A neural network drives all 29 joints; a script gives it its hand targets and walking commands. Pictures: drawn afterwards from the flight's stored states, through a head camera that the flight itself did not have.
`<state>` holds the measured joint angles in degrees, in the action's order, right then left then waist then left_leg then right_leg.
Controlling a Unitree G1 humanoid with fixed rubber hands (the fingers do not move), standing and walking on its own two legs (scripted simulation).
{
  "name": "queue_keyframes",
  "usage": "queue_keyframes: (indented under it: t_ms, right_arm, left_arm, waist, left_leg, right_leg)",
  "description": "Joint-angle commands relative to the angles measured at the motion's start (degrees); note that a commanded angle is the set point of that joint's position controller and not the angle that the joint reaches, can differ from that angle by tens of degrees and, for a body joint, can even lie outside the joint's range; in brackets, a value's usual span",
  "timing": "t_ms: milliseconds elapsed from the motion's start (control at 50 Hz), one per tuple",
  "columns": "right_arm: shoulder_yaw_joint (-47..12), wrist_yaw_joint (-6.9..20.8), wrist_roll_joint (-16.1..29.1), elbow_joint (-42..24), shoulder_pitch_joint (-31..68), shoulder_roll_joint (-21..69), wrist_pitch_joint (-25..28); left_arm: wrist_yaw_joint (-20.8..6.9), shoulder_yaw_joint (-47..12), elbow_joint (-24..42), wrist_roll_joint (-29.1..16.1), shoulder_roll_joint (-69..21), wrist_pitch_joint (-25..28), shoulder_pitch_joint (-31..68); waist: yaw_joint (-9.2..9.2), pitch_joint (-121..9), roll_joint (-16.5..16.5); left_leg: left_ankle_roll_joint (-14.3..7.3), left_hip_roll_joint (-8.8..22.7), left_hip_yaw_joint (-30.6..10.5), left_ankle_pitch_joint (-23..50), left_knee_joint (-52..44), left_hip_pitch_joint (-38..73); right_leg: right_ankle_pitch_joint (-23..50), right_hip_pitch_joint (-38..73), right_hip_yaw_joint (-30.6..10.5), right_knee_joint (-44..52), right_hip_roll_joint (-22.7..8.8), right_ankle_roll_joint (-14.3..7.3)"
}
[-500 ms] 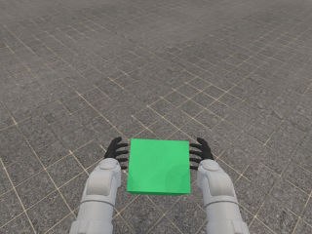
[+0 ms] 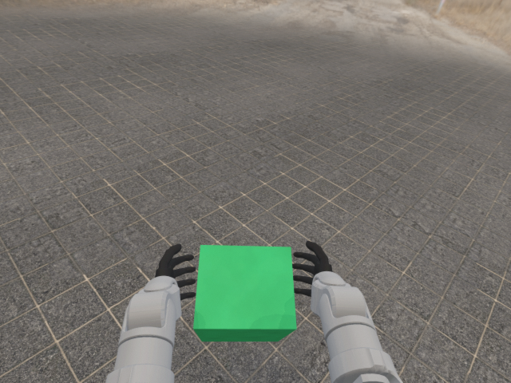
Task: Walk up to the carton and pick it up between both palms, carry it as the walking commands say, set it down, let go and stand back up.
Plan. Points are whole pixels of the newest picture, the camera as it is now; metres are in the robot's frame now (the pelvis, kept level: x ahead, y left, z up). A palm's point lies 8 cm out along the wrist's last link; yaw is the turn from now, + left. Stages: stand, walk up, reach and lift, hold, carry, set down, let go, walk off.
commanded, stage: hold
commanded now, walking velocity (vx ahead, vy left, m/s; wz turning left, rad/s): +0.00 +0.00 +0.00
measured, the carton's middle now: (242, 298) +0.34 +0.04 -0.07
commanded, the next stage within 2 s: set down in 0.12 s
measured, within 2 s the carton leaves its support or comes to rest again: neither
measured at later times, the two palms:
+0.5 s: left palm (160, 303) +0.26 +0.17 +0.00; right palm (310, 298) +0.30 -0.08 +0.00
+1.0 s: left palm (164, 319) +0.28 +0.18 -0.09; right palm (291, 314) +0.32 -0.06 -0.08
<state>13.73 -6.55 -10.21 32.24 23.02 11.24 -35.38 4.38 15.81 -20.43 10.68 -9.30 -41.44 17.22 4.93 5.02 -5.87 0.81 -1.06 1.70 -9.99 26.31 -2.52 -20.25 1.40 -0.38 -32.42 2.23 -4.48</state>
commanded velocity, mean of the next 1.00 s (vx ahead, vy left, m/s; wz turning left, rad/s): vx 0.00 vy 0.00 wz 0.00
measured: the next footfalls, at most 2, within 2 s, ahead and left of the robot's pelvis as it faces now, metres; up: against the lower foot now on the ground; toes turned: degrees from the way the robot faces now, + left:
none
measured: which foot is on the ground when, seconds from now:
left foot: down 0.00-1.00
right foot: down 0.00-1.00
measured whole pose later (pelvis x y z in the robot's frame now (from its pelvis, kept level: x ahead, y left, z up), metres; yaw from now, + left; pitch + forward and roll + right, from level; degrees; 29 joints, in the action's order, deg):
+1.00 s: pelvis -0.05 +0.01 -0.04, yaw +0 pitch +11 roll +0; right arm 23.5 -9.3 -16.8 39.7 33.7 15.1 -10.1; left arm 7.5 25.6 -29.6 18.6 -13.2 -15.2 28.3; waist 4.0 4.8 -3.8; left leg -0.2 -0.4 -0.8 -12.4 47.5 -45.9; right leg -21.1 -41.0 0.8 -51.4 4.2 -3.5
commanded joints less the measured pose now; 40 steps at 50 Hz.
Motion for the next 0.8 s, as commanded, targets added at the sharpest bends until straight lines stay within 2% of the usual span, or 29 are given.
queue_keyframes:
  t_ms: [0,20,40,80,100,120,140,160,180,200,220,240,300,380,420,460,480,500,520,540,560,580,620,640,700,720,740,760,780]
  right_arm:
    - [-23.2,13.5,12.1,-3.1,36.2,57.1,4.5]
    - [-21.5,12.5,10.8,-4.7,35.1,55.8,5.9]
    - [-25.3,13.4,12.2,-2.0,30.4,56.8,4.8]
    - [-24.5,12.8,10.5,-3.7,27.2,56.0,4.6]
    - [-21.5,13.0,8.9,0.3,23.0,55.1,4.1]
    - [-31.6,13.0,10.8,-14.1,22.1,63.6,4.6]
    - [-33.7,13.1,12.4,-10.1,13.8,67.6,3.4]
    - [-35.6,12.7,12.9,-13.4,16.0,64.3,3.5]
    - [-34.4,12.5,12.6,-12.2,11.8,65.2,2.9]
    - [-32.1,12.8,11.5,-5.9,10.2,65.4,1.6]
    - [-34.0,13.2,12.5,-10.8,10.9,63.3,2.0]
    - [-35.6,13.8,13.0,-11.9,12.6,64.8,2.5]
    - [-33.3,13.2,9.7,-11.9,11.4,63.7,3.6]
    - [-32.9,13.8,9.7,-11.3,19.8,61.6,7.5]
    - [-34.0,13.1,9.0,-12.1,19.5,64.3,9.6]
    - [-32.5,13.3,8.6,-10.4,26.5,63.4,11.0]
    - [-28.7,13.0,7.3,-6.5,26.2,62.0,11.4]
    - [-27.9,13.3,6.1,-3.6,24.5,61.5,11.9]
    - [-30.4,13.7,7.4,-7.2,25.9,64.8,13.9]
    - [-30.0,13.6,6.3,-6.0,23.1,63.3,14.5]
    - [-25.7,13.9,4.6,2.4,24.2,63.7,14.7]
    - [-23.1,13.2,1.8,4.4,23.1,61.8,15.2]
    - [-24.3,13.3,2.9,3.0,24.5,63.0,16.5]
    - [-21.7,13.2,1.8,5.8,29.6,61.5,17.7]
    - [-18.7,12.8,0.4,10.7,31.8,63.8,19.5]
    - [-16.6,13.0,0.4,13.9,31.2,61.3,19.9]
    - [-16.7,12.6,-0.2,8.4,38.3,58.6,21.6]
    - [-17.6,12.8,-0.5,10.1,36.4,59.9,21.7]
    - [-15.7,12.7,-2.3,11.6,34.3,57.3,21.9]
  left_arm:
    - [-15.2,-27.6,8.9,-15.2,-51.5,4.3,44.5]
    - [-15.4,-29.8,6.2,-16.2,-53.9,4.6,41.5]
    - [-14.0,-28.8,9.4,-15.1,-52.9,4.0,38.6]
    - [-14.8,-31.5,6.2,-14.3,-54.0,3.5,33.7]
    - [-14.0,-31.1,8.9,-12.2,-52.2,3.9,32.8]
    - [-14.2,-42.4,14.6,-13.7,-57.3,4.3,34.0]
    - [-14.1,-41.6,16.1,-13.0,-53.6,4.5,29.6]
    - [-14.5,-38.9,13.0,-12.2,-53.6,4.7,24.0]
    - [-14.6,-38.7,12.5,-12.0,-51.8,4.3,22.3]
    - [-13.8,-33.3,9.1,-8.8,-49.6,3.8,20.1]
    - [-14.2,-33.3,10.5,-8.4,-49.6,4.1,16.5]
    - [-14.9,-36.1,14.2,-10.7,-50.5,5.6,20.1]
    - [-15.1,-36.1,14.8,-12.1,-51.7,6.8,22.5]
    - [-14.7,-33.7,12.5,-10.6,-52.0,9.0,25.7]
    - [-15.1,-36.5,15.6,-13.3,-54.0,11.8,31.2]
    - [-15.3,-32.4,8.2,-11.2,-53.4,12.1,33.3]
    - [-15.0,-31.1,4.3,-9.8,-53.0,12.5,32.1]
    - [-14.7,-30.3,6.1,-8.6,-51.5,13.6,35.5]
    - [-14.6,-30.0,2.4,-8.1,-53.7,14.9,31.0]
    - [-14.8,-32.1,2.6,-8.6,-56.2,15.6,30.4]
    - [-14.3,-29.9,3.8,-7.1,-53.3,16.7,37.2]
    - [-14.5,-28.1,0.3,-7.0,-53.2,16.9,37.5]
    - [-13.9,-24.9,-5.1,-4.0,-54.4,18.0,30.2]
    - [-14.2,-23.1,-5.0,-3.6,-53.0,19.2,38.3]
    - [-14.0,-20.6,-4.7,-0.6,-49.2,21.8,44.4]
    - [-12.9,-19.3,-9.8,1.0,-51.4,21.1,43.5]
    - [-13.5,-18.8,-11.6,0.5,-53.1,21.6,44.4]
    - [-12.9,-18.8,-12.2,1.6,-52.6,22.3,40.2]
    - [-12.8,-18.5,-14.7,1.9,-53.9,22.8,40.0]
  waist:
    - [-0.97,-10.7,4.9]
    - [-3.70,-16.7,6.5]
    - [0.98,-13.1,7.6]
    - [-2.59,-14.0,7.5]
    - [-2.58,-12.7,11.0]
    - [-6.05,-21.1,10.7]
    - [-1.64,-22.7,12.0]
    - [0.27,-23.8,9.5]
    - [-0.32,-22.8,9.3]
    - [3.99,-18.5,8.8]
    - [4.04,-17.9,8.6]
    - [4.01,-18.9,6.5]
    - [-0.64,-17.9,2.0]
    - [2.16,-20.4,6.1]
    - [-0.70,-25.0,4.1]
    - [0.14,-21.3,2.4]
    - [-1.89,-22.0,4.6]
    - [-0.33,-16.7,6.9]
    - [1.03,-26.5,4.1]
    - [-0.94,-28.4,5.3]
    - [0.05,-28.6,6.7]
    - [-2.82,-26.9,4.5]
    - [-0.22,-26.2,3.3]
    - [0.94,-26.0,5.1]
    - [2.54,-25.6,6.6]
    - [1.31,-23.2,8.0]
    - [1.33,-23.9,9.8]
    - [2.03,-27.7,4.7]
    - [-0.78,-25.9,5.9]
  left_leg:
    - [2.6,-4.3,-5.3,-1.8,2.0,25.0]
    - [3.0,-3.7,-5.6,1.6,2.2,26.1]
    - [2.9,-3.4,-5.6,1.7,0.7,22.0]
    - [2.8,-4.6,-4.7,3.2,0.3,24.3]
    - [2.9,-4.0,-6.0,6.5,-1.1,20.9]
    - [-1.4,-2.0,-7.4,25.0,1.7,15.4]
    - [-1.5,-1.8,-7.0,29.0,1.9,13.7]
    - [-1.5,-0.9,-8.8,29.0,0.6,10.9]
    - [-1.9,-1.2,-8.7,28.6,-0.1,8.8]
    - [-2.3,-1.3,-7.5,21.5,-0.7,7.2]
    - [-2.3,-1.8,-7.5,23.2,-0.7,8.0]
    - [-2.7,-1.9,-7.1,23.0,-0.5,6.9]
    - [-2.7,-1.8,-7.7,20.5,0.3,7.6]
    - [-1.8,-2.5,-6.2,17.2,3.1,6.6]
    - [-2.4,-2.6,-6.8,18.3,5.6,5.1]
    - [-2.7,-2.5,-6.6,8.8,5.9,1.4]
    - [-2.4,-2.5,-6.8,9.8,5.9,1.7]
    - [-2.3,-2.8,-6.0,8.1,7.6,-2.8]
    - [-2.7,-3.3,-6.3,12.3,7.2,-0.2]
    - [-2.3,-3.3,-6.9,16.2,8.0,-1.0]
    - [-2.6,-3.0,-6.9,11.6,8.5,-3.2]
    - [-2.2,-3.3,-7.2,8.1,8.8,-5.4]
    - [-3.2,-3.1,-7.6,13.1,9.7,-3.9]
    - [-3.1,-2.9,-6.8,5.1,10.2,-9.2]
    - [-3.4,-2.9,-6.4,1.6,12.3,-12.8]
    - [-3.2,-3.3,-5.9,0.3,10.6,-9.8]
    - [-2.5,-3.0,-5.5,0.2,12.8,-10.7]
    - [-3.0,-3.4,-6.3,4.3,12.7,-8.7]
    - [-2.7,-3.3,-6.4,3.2,13.1,-9.2]
  right_leg:
    - [-7.1,-32.4,-10.9,18.6,-6.7,-3.1]
    - [-2.0,-30.2,-9.4,17.3,-5.9,-2.4]
    - [0.0,-26.0,-9.5,16.3,-5.3,-1.5]
    - [3.6,-25.5,-8.8,17.5,-5.4,-0.9]
    - [3.9,-25.5,-8.4,16.7,-4.3,-1.1]
    - [28.0,-13.3,-8.8,11.2,-1.3,1.3]
    - [37.3,-9.5,-10.2,9.7,-1.7,2.3]
    - [43.0,-7.1,-11.4,9.0,-2.7,2.8]
    - [45.9,-4.6,-11.0,8.5,-2.4,3.1]
    - [33.2,-7.2,-11.3,9.8,-1.7,3.3]
    - [35.3,-7.9,-11.3,9.9,-1.7,3.2]
    - [33.5,-6.5,-10.5,9.9,-0.9,3.7]
    - [29.2,-11.0,-9.7,9.6,-0.5,3.5]
    - [21.6,-16.3,-9.7,8.4,0.1,2.4]
    - [25.0,-14.7,-10.5,6.2,-0.2,2.2]
    - [13.4,-17.8,-10.2,7.0,-0.9,1.5]
    - [13.0,-21.6,-9.5,6.6,-0.3,1.5]
    - [12.7,-24.2,-10.7,5.8,-1.0,1.3]
    - [14.9,-19.9,-10.0,4.4,0.8,1.7]
    - [20.7,-19.6,-9.4,3.0,0.7,1.6]
    - [14.5,-21.8,-9.6,2.3,1.2,1.3]
    - [11.7,-23.9,-10.1,2.6,0.6,1.0]
    - [16.1,-26.3,-10.3,2.5,0.7,1.5]
    - [8.6,-27.1,-10.7,1.8,0.3,1.4]
    - [5.8,-29.9,-10.5,-0.3,0.6,1.8]
    - [2.7,-32.0,-11.0,0.9,1.0,0.7]
    - [2.0,-34.8,-11.1,0.6,0.6,0.9]
    - [4.6,-33.3,-9.8,-0.2,1.8,1.5]
    - [3.7,-36.7,-9.7,-0.8,2.2,0.7]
